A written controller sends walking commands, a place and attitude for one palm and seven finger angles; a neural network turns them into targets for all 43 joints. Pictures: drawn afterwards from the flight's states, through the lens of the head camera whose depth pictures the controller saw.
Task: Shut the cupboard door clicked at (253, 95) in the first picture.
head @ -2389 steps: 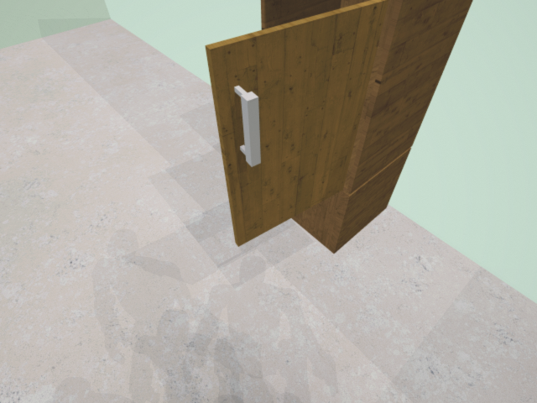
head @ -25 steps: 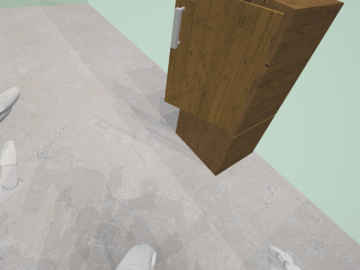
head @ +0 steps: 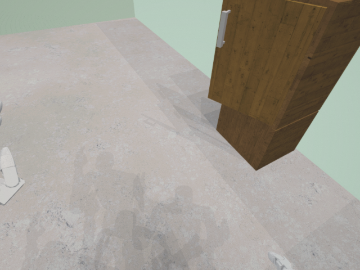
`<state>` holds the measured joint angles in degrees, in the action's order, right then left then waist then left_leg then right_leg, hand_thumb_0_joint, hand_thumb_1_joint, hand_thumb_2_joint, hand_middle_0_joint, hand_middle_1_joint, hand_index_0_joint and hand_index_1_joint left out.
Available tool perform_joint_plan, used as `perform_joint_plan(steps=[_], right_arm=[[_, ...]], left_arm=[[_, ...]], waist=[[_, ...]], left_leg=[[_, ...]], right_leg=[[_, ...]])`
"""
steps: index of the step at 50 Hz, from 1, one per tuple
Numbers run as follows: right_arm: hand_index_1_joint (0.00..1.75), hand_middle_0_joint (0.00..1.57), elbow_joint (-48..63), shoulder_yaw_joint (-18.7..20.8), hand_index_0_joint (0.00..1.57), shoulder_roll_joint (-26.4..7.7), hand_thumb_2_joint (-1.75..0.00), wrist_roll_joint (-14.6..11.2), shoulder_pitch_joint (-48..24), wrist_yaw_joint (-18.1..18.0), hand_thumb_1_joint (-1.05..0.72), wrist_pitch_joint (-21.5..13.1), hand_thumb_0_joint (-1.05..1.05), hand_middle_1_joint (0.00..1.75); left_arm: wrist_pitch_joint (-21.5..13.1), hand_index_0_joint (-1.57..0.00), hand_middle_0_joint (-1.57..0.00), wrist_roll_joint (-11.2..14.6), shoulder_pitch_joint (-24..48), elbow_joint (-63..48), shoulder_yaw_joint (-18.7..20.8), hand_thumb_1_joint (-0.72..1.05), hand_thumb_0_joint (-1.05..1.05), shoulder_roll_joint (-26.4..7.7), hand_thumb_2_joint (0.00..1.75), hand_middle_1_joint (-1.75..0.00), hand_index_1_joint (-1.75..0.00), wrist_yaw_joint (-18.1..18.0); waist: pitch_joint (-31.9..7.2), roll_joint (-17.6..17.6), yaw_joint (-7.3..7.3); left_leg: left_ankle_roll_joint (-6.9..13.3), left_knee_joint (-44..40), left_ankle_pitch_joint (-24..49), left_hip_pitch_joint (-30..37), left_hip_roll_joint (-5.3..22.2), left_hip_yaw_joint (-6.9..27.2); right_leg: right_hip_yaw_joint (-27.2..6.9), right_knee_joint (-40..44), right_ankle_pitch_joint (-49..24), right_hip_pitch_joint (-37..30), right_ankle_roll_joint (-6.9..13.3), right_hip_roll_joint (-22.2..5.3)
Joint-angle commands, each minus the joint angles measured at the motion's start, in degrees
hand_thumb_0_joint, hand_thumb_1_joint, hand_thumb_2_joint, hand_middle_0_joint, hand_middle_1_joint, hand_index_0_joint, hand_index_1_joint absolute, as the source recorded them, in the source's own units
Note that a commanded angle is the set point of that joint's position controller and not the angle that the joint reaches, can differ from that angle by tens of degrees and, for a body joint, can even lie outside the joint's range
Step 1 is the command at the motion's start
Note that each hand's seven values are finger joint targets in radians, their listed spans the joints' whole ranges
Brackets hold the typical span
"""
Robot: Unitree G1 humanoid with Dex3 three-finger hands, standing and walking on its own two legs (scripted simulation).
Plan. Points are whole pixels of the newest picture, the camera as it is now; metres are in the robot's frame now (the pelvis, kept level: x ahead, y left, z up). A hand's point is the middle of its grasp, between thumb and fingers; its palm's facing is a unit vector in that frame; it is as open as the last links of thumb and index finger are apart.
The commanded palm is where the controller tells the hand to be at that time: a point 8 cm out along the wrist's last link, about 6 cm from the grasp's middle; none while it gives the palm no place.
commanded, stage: stop stepping back and stand still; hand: left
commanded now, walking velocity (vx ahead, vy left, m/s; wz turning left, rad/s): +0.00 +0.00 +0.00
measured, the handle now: (224, 28) +1.14 -0.12 +0.10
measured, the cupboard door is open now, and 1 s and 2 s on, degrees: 24 24 24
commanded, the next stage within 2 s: let the arm hang, fingers relaxed in 0.26 s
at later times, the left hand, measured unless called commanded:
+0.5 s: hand (57, 226) +0.20 +0.28 +0.01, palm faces +0.12 -0.87 -0.48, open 7.4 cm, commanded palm none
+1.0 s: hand out of the picture -0.08 +0.22 -0.15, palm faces +0.01 -0.97 -0.23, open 7.3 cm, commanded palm none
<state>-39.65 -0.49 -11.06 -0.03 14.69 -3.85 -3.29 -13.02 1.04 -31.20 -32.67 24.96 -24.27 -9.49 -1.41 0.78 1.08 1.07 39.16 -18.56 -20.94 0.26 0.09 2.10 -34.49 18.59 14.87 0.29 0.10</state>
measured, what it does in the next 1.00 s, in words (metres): stands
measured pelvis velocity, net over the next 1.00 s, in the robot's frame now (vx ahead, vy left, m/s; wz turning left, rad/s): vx -0.01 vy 0.03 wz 0.01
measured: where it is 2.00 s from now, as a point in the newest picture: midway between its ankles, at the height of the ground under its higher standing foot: outside the picture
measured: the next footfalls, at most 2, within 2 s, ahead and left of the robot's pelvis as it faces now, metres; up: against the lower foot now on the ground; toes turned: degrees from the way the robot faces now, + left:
none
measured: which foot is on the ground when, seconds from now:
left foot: down 0.00-1.00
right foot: down 0.00-1.00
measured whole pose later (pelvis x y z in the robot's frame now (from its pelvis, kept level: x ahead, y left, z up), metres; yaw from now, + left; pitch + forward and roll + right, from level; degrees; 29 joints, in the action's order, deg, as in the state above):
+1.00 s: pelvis -0.01 +0.03 +0.02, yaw +0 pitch -2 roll -1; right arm -62.3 -1.0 -10.3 0.3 16.2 -1.3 1.5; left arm 0.9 -0.7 -21.7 66.0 -0.7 -10.5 -1.6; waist 2.7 1.9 -0.5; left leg 4.0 22.6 -7.3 -13.7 -3.2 -1.1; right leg 0.9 -22.8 14.2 6.9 -0.1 0.2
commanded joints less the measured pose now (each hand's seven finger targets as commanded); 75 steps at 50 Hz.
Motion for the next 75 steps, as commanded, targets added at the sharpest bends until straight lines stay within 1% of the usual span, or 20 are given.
perform_joint_plan(steps=[1,2,5,10,12,14,16,17,18,19,20,23,25,28,32,35,40,45,51,75], right_arm=[[0.3,0.2,8.6,3.0,0.2,-7.5,-0.9,-0.4,-6.4,-2.0,-0.9,-3.9,0.0,0.3],[0.3,0.2,9.6,2.9,0.2,-7.8,-0.9,-0.8,-7.1,-2.1,-0.9,-4.3,0.0,0.3],[0.3,0.2,9.4,2.9,0.2,-7.3,-0.9,-0.8,-6.7,-2.1,-0.9,-4.9,0.0,0.3],[0.3,0.2,11.5,2.7,0.2,-7.2,-0.9,-0.5,-7.2,-0.8,-0.9,-6.2,0.0,0.3],[0.3,0.2,11.7,2.5,0.2,-6.7,-0.9,0.0,-7.7,-0.6,-0.9,-6.2,0.0,0.3],[0.3,0.2,11.9,2.8,0.2,-6.6,-0.9,-0.2,-7.4,-0.5,-0.9,-5.7,0.0,0.3],[0.3,0.2,11.5,2.9,0.2,-6.7,-0.9,-0.1,-6.9,-0.6,-0.9,-4.7,0.0,0.3],[0.3,0.2,11.5,2.6,0.2,-6.1,-0.9,-0.2,-6.9,-0.7,-0.9,-4.1,0.0,0.3],[0.3,0.2,-0.7,5.2,0.2,-17.5,-0.9,-0.2,-9.2,4.6,-0.9,-7.3,0.0,0.3],[0.3,0.2,-0.9,5.8,0.2,-15.2,-0.9,-0.5,-4.4,4.8,-0.9,-4.3,0.0,0.3],[0.3,0.2,0.5,5.5,0.2,-15.2,-0.9,-0.5,-4.6,4.4,-0.9,-3.3,0.0,0.3],[0.3,0.2,0.3,4.1,0.2,-16.3,-0.9,0.2,-5.1,4.0,-0.9,-1.4,0.0,0.3],[0.3,0.2,-0.7,3.8,0.2,-16.9,-0.9,0.5,-6.0,3.9,-0.9,-0.6,0.0,0.3],[0.3,0.2,-3.6,2.7,0.2,-14.6,-0.9,1.0,-5.3,3.9,-0.9,1.1,0.0,0.3],[0.3,0.2,-7.5,1.3,0.2,-12.1,-0.9,1.5,-5.2,3.8,-0.9,2.7,0.0,0.3],[0.3,0.2,-10.7,0.9,0.2,-10.0,-0.9,1.2,-4.0,3.5,-0.9,3.3,0.0,0.3],[0.3,0.2,-15.4,1.1,0.2,-8.5,-0.9,0.8,-0.5,2.6,-0.9,3.4,0.0,0.3],[0.3,0.2,-19.1,1.3,0.2,-7.7,-0.9,0.5,2.5,2.1,-0.9,3.7,0.0,0.3],[0.3,0.2,-21.9,1.4,0.2,-5.9,-0.9,0.5,4.6,2.0,-0.9,3.9,0.0,0.3],[0.3,0.2,-24.8,1.0,0.2,-2.2,-0.9,0.6,6.9,1.5,-0.9,2.9,0.0,0.3]], left_arm=[[-1.9,-0.2,-0.2,1.4,6.0,0.8,5.6,0.9,0.0,-7.4,0.9,-0.3,-0.3,-1.0],[-1.9,-0.2,-0.2,1.1,7.2,0.9,5.1,0.9,0.0,-7.5,0.9,-0.3,-0.3,-0.8],[-1.2,-0.2,-0.2,0.1,8.3,3.0,3.4,0.9,0.0,-6.7,0.9,-0.3,-0.3,0.1],[-1.8,-0.2,-0.2,-0.5,7.3,-8.3,1.8,0.9,0.0,-7.5,0.9,-0.3,-0.3,0.4],[-2.3,-0.2,-0.2,-0.1,6.1,-11.3,4.7,0.9,0.0,-10.1,0.9,-0.3,-0.3,0.0],[-2.5,-0.2,-0.2,0.5,1.9,-11.3,7.2,0.9,0.0,-11.5,0.9,-0.3,-0.3,-0.6],[-2.3,-0.2,-0.2,1.2,-1.4,-9.9,10.2,0.9,0.0,-13.2,0.9,-0.3,-0.3,-1.1],[-2.3,-0.2,-0.2,1.6,-2.4,-8.2,9.0,0.9,0.0,-11.3,0.9,-0.3,-0.3,-1.0],[6.5,-0.2,-0.2,-3.7,3.8,38.1,-18.7,0.9,0.0,1.1,0.9,-0.3,-0.3,8.1],[10.8,-0.2,-0.2,-3.1,4.4,39.1,-17.1,0.9,0.0,1.1,0.9,-0.3,-0.3,8.5],[12.1,-0.2,-0.2,-2.8,4.4,37.9,-17.6,0.9,0.0,1.4,0.9,-0.3,-0.3,8.7],[12.1,-0.2,-0.2,-2.7,10.8,45.3,-18.9,0.9,0.0,0.2,0.9,-0.3,-0.3,8.9],[12.0,-0.2,-0.2,-2.8,13.9,52.0,-19.3,0.9,0.0,-1.1,0.9,-0.3,-0.3,8.9],[12.8,-0.2,-0.2,-2.2,16.4,62.1,-20.9,0.9,0.0,-0.4,0.9,-0.3,-0.3,8.7],[13.3,-0.2,-0.2,-1.9,15.6,73.5,-22.7,0.9,0.0,1.4,0.9,-0.3,-0.3,8.5],[13.2,-0.2,-0.2,-1.6,13.3,80.9,-23.3,0.9,0.0,2.8,0.9,-0.3,-0.3,8.5],[12.6,-0.2,-0.2,-1.5,11.1,89.4,-23.9,0.9,0.0,5.4,0.9,-0.3,-0.3,8.4],[12.5,-0.2,-0.2,-1.6,10.2,94.8,-24.6,0.9,0.0,7.5,0.9,-0.3,-0.3,8.0],[12.6,-0.2,-0.2,-1.6,7.5,97.8,-24.9,0.9,0.0,9.2,0.9,-0.3,-0.3,7.5],[12.3,-0.2,-0.2,-1.6,7.6,98.8,-24.3,0.9,0.0,11.9,0.9,-0.3,-0.3,6.9]], waist=[[1.0,7.5,-2.73],[2.4,8.4,-1.76],[4.8,6.3,-1.53],[-1.5,6.0,-1.46],[-4.0,7.1,-1.31],[-6.1,2.0,-1.16],[-6.1,1.8,-1.47],[-5.0,1.9,-1.81],[-1.1,4.2,-4.12],[-6.1,5.7,-3.36],[-4.9,6.3,-3.08],[-3.3,-7.2,-1.45],[-2.5,-14.6,-1.32],[-1.1,-9.3,-2.05],[0.7,3.6,-1.62],[1.3,8.7,-1.47],[1.1,7.9,-1.89],[5.9,-0.5,-2.44],[6.1,-4.0,-2.19],[7.8,0.1,-1.9]], left_leg=[[2.6,-22.6,-5.0,6.3,8.8,14.1],[4.1,-27.4,-10.3,0.7,12.3,19.1],[4.2,-33.0,-22.0,-7.4,13.1,18.9],[2.2,-25.5,-7.9,-0.6,6.8,9.0],[1.2,-22.2,-3.1,0.3,5.2,7.3],[1.3,-17.4,1.6,3.9,4.0,5.8],[0.9,-14.8,4.5,5.1,3.7,5.4],[0.9,-14.6,6.2,5.7,4.0,5.4],[1.6,-2.3,25.9,4.3,5.3,5.2],[0.6,-4.4,27.1,8.3,5.6,4.7],[1.1,-6.0,25.8,7.8,6.4,5.3],[4.1,-10.0,26.2,1.6,8.4,11.4],[4.0,-10.2,23.1,1.6,6.7,11.4],[2.9,-11.5,18.5,4.4,4.1,9.2],[2.8,-18.5,7.9,4.4,4.1,10.6],[2.2,-21.1,2.0,4.8,3.4,10.0],[2.1,-21.8,3.4,8.5,4.1,9.3],[2.4,-22.9,2.8,9.6,4.8,9.2],[2.6,-23.0,3.0,10.0,4.7,8.2],[2.6,-23.3,8.3,9.7,4.2,7.2]], right_leg=[[-2.5,1.4,5.0,5.7,-0.4,-0.7],[-1.9,-0.8,2.4,1.5,-1.6,1.2],[-2.2,-2.1,2.2,-4.0,-1.9,1.1],[-2.8,11.7,-2.2,-9.9,0.1,-0.5],[-5.0,12.5,-3.9,-10.8,1.4,-2.8],[-8.3,13.8,-4.1,-8.2,2.3,-4.4],[-10.0,14.9,-3.6,-5.8,3.2,-6.2],[-10.0,14.8,-4.9,-4.4,3.0,-6.1],[-4.8,4.7,-22.4,2.9,3.1,-9.6],[-6.4,4.9,-20.7,1.9,3.0,-7.9],[-4.6,4.5,-14.8,2.8,2.0,-6.5],[-3.8,2.9,-8.9,-0.8,1.2,-3.5],[-6.4,5.6,-9.6,-1.8,2.3,-4.9],[-8.5,7.8,-6.8,-0.4,3.5,-6.9],[-8.2,10.8,0.1,-2.5,2.2,-5.1],[-8.0,12.9,0.4,-3.8,2.3,-5.0],[-7.3,15.9,-1.9,-4.4,2.5,-5.0],[-6.9,17.8,-0.8,-1.6,2.1,-4.7],[-6.8,17.9,0.0,-1.3,1.7,-4.6],[-6.5,16.8,-4.8,-3.0,1.5,-4.9]])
